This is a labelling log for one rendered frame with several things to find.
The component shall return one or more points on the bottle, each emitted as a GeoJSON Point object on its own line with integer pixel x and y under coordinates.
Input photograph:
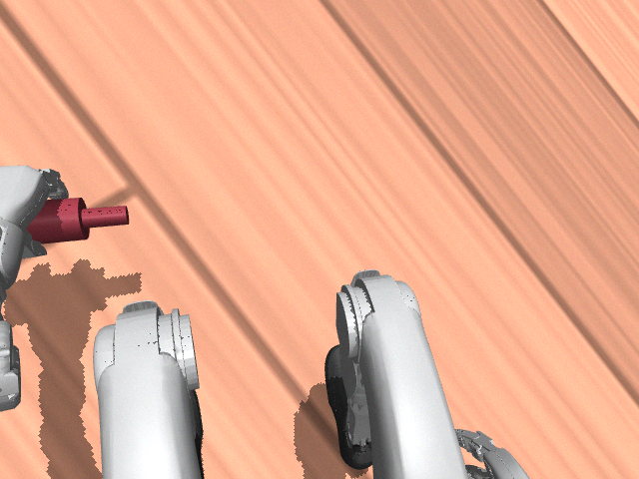
{"type": "Point", "coordinates": [69, 219]}

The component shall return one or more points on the left robot arm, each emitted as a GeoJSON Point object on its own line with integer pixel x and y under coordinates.
{"type": "Point", "coordinates": [12, 242]}

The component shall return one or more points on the right robot foot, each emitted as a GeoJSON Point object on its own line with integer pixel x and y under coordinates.
{"type": "Point", "coordinates": [355, 456]}

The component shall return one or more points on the left robot hand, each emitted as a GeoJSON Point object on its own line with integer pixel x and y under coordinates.
{"type": "Point", "coordinates": [23, 193]}

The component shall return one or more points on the right robot hand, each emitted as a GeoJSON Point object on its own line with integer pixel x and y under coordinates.
{"type": "Point", "coordinates": [499, 463]}

